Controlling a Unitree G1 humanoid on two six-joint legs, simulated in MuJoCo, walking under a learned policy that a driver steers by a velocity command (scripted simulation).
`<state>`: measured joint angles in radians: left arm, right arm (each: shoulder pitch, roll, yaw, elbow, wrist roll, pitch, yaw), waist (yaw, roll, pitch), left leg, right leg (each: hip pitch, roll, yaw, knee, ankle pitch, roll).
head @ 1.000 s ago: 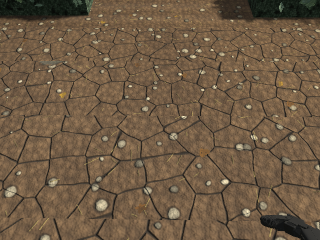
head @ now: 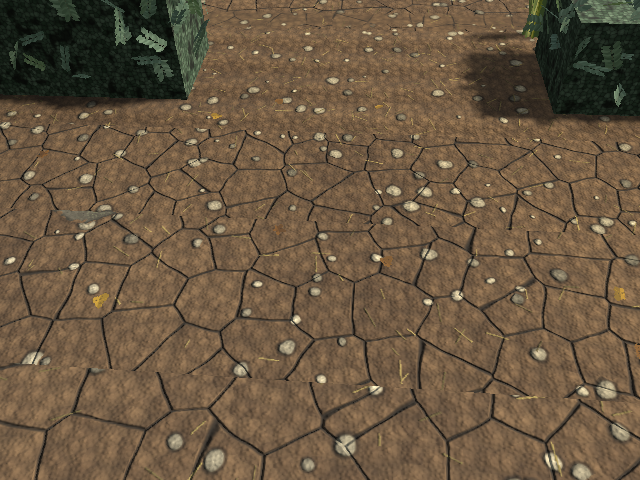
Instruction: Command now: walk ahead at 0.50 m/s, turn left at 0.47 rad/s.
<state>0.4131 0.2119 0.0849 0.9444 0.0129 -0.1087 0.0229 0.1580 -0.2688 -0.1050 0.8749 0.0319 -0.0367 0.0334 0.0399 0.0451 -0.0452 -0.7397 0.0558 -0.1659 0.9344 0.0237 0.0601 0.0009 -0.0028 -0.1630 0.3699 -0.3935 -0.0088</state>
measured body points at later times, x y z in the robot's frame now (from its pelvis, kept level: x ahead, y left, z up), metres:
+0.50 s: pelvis +0.32 +0.13 -0.16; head +0.35 +0.13 +0.29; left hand +0.38 +0.39 -0.29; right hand +0.37 -0.11 -0.31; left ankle +0.28 +0.21 -0.89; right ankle +0.41 -0.03 -0.79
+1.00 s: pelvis +0.51 +0.08 -0.15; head +0.56 +0.06 +0.29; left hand +0.69 +0.34 -0.24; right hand +0.64 -0.21 -0.27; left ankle +0.59 +0.28 -0.82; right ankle +0.59 +0.02 -0.89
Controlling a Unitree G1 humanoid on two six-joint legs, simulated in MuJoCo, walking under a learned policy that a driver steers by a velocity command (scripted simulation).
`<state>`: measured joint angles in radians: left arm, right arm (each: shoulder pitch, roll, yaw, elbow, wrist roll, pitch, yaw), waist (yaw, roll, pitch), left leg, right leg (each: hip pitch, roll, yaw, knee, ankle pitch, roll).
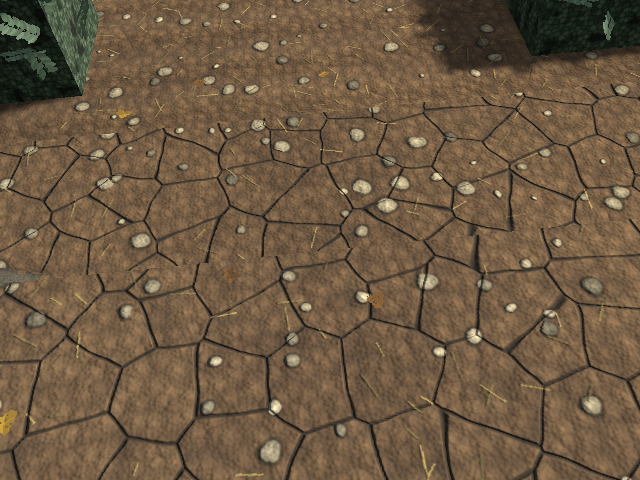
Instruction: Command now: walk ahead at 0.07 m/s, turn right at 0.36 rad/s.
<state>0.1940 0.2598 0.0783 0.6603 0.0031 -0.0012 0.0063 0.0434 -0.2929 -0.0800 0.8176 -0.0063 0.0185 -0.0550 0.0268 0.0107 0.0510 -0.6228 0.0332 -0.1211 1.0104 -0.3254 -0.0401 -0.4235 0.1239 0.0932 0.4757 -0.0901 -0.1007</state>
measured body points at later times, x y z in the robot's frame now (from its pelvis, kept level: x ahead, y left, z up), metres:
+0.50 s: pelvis +0.08 +0.07 +0.00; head +0.09 +0.08 +0.45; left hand +0.24 +0.31 -0.10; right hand +0.18 -0.19 -0.11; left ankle +0.09 +0.21 -0.73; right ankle +0.09 -0.05 -0.73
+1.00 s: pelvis +0.09 +0.10 +0.01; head +0.10 +0.10 +0.46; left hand +0.21 +0.35 -0.11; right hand +0.18 -0.17 -0.12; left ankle +0.09 +0.21 -0.73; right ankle +0.09 -0.05 -0.73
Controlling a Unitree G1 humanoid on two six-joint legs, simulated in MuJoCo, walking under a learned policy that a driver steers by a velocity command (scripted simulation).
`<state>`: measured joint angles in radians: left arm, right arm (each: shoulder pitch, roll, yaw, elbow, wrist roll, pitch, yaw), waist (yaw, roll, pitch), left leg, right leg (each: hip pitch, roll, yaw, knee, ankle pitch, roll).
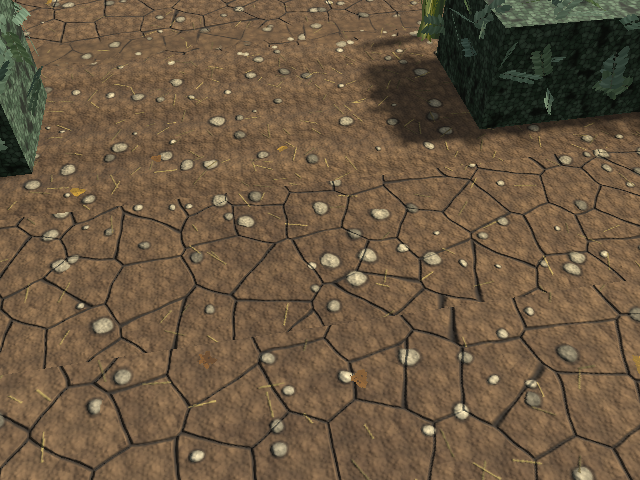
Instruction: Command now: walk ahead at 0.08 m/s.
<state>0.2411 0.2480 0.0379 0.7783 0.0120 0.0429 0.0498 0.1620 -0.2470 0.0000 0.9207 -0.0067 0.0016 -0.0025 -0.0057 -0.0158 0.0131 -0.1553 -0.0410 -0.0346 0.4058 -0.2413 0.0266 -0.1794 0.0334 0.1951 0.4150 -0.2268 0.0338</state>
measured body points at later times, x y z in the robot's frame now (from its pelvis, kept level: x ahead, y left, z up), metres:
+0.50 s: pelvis +0.13 -0.05 +0.00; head +0.14 -0.08 +0.45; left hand +0.12 +0.21 -0.12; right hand +0.25 -0.33 -0.13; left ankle +0.19 +0.12 -0.67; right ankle +0.05 -0.14 -0.74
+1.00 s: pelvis +0.46 +0.04 -0.18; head +0.52 +0.04 +0.27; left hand +0.47 +0.29 -0.31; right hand +0.56 -0.21 -0.32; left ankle +0.49 +0.12 -0.90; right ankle +0.32 -0.14 -0.68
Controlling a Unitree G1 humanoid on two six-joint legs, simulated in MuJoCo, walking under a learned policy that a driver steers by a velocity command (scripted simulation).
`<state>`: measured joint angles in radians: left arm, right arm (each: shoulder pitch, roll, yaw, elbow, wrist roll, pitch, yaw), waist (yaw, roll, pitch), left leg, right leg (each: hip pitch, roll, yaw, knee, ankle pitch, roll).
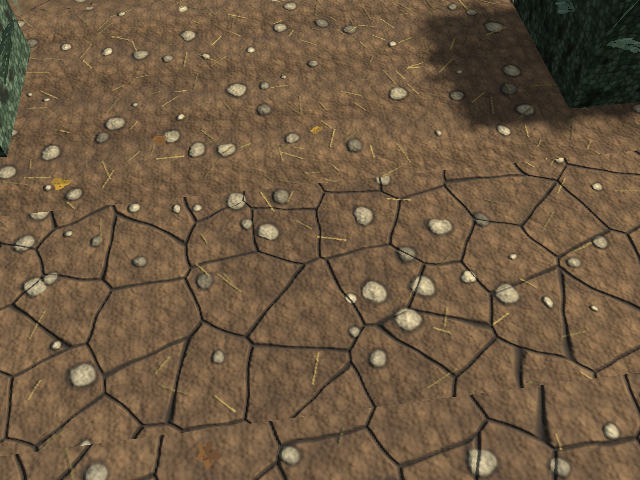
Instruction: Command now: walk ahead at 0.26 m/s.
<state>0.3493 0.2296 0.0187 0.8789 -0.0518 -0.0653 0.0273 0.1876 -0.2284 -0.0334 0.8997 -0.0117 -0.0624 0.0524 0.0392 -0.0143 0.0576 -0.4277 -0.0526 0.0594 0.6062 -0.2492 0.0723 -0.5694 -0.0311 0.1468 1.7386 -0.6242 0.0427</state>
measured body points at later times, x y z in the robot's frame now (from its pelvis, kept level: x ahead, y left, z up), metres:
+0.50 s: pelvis +0.16 -0.02 +0.01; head +0.17 -0.01 +0.46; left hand +0.29 +0.22 -0.12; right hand +0.20 -0.27 -0.14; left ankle +0.12 +0.11 -0.72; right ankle +0.23 -0.13 -0.72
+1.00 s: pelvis +0.29 -0.04 +0.02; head +0.30 -0.05 +0.47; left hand +0.34 +0.23 -0.11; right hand +0.34 -0.31 -0.12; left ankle +0.25 +0.11 -0.65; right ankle +0.27 -0.12 -0.72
